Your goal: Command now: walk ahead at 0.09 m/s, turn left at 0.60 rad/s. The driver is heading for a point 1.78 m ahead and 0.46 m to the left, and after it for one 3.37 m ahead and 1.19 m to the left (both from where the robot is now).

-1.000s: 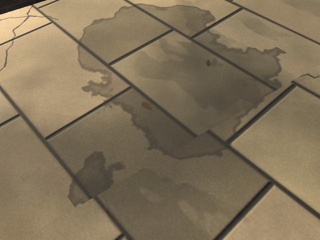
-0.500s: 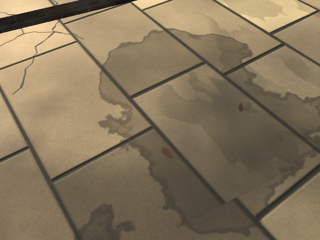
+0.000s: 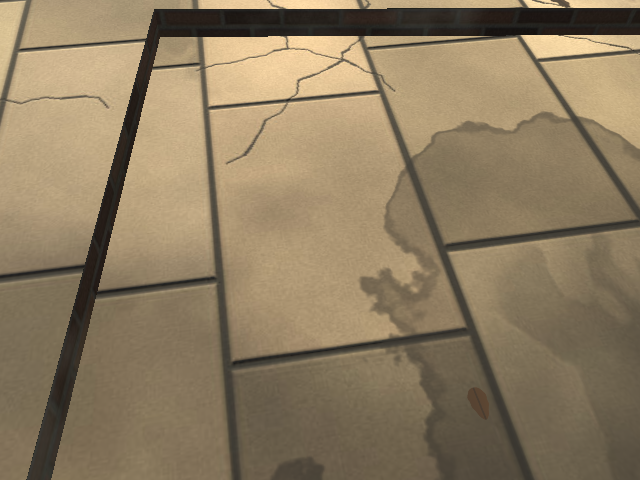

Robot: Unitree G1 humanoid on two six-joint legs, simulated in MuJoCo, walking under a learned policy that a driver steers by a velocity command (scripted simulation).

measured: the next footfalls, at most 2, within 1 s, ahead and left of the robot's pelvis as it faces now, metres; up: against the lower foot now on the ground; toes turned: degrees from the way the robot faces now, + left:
left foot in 0.06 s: +0.12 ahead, +0.12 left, +0.00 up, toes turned +4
right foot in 0.58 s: +0.13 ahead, -0.09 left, +0.00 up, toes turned +22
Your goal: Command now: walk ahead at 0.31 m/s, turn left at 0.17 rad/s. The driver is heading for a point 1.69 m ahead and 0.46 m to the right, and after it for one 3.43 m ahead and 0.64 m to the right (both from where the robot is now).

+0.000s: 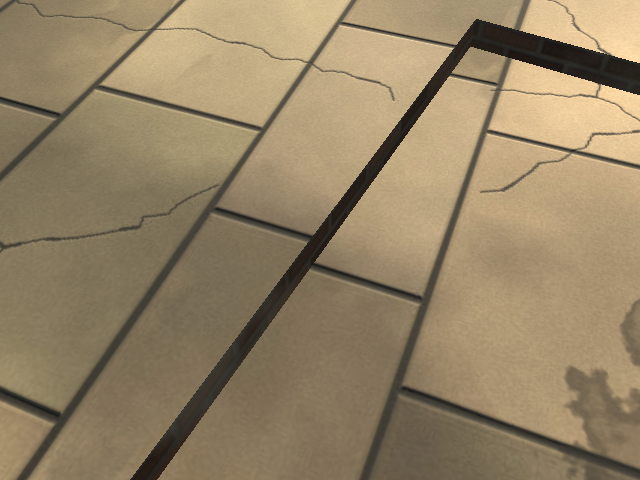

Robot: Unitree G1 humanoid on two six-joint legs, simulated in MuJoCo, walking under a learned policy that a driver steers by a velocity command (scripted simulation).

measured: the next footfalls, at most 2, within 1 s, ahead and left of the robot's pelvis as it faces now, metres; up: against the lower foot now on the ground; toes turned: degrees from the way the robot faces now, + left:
left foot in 0.16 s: +0.10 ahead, +0.15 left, +0.00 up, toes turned +3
right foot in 0.72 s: +0.51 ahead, -0.07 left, -0.12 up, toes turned +0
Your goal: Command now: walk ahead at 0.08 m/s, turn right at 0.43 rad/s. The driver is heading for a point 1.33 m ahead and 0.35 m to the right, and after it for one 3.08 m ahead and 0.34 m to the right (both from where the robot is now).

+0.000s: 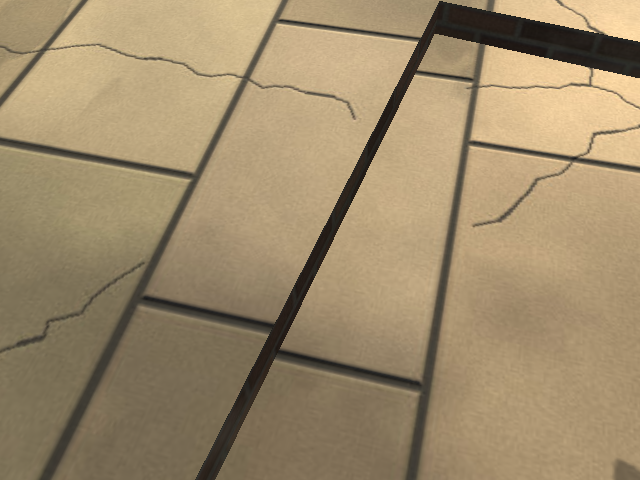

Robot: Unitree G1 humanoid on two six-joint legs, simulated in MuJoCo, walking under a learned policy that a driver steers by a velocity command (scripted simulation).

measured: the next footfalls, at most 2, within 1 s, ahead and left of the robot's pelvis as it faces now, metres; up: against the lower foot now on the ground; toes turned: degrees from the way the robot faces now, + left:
left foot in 0.16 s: +0.15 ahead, +0.15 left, +0.00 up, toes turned -10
right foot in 0.66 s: +0.23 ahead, -0.19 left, +0.00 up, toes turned -26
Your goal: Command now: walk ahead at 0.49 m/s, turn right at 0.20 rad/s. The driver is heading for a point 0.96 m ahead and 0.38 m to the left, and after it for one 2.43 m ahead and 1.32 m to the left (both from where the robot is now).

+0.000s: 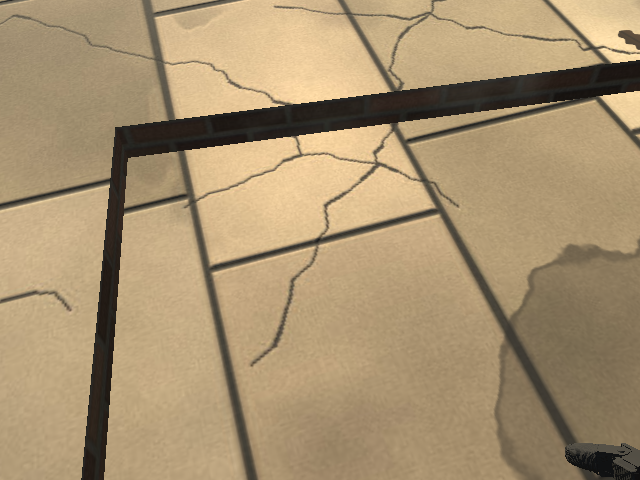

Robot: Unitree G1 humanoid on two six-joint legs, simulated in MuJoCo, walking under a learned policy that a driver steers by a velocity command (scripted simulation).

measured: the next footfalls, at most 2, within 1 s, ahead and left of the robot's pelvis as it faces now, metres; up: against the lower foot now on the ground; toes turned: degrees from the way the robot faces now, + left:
left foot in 0.14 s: +0.28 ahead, +0.11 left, +0.00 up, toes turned +0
right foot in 0.62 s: +0.56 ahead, -0.07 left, +0.00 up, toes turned +21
